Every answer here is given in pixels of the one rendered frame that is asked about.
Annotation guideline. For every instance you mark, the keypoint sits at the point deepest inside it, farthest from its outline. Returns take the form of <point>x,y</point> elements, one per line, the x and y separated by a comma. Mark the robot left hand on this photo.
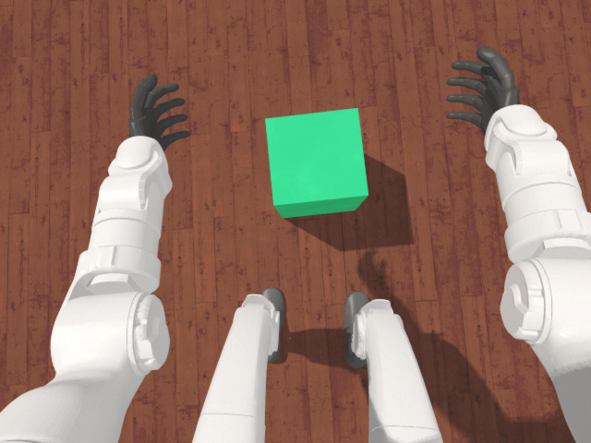
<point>144,114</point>

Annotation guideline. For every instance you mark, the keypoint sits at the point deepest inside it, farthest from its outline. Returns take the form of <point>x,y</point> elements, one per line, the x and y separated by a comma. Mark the robot right upper arm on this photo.
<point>547,303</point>

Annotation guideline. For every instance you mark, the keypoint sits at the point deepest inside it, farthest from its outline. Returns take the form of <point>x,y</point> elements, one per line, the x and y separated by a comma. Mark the carton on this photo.
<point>317,163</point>

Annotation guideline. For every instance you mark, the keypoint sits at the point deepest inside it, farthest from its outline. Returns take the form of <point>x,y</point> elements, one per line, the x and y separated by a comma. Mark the robot left upper arm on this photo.
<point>104,346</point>

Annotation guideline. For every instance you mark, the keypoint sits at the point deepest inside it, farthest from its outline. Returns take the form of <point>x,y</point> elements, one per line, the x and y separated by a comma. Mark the left robot forearm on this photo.
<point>127,225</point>

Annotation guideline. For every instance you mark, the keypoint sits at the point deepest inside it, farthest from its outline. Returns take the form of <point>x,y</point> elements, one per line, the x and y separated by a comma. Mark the right robot forearm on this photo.
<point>540,195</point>

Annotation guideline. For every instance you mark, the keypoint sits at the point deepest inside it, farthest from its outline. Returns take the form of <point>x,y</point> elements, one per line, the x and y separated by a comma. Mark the left robot thigh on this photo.
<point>234,409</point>

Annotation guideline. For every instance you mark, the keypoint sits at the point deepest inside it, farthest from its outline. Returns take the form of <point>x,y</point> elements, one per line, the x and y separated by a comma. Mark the robot right hand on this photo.
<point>498,89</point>

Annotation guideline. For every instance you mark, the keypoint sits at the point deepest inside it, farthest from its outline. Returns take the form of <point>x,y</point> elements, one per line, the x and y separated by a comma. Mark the robot left shin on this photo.
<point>255,299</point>

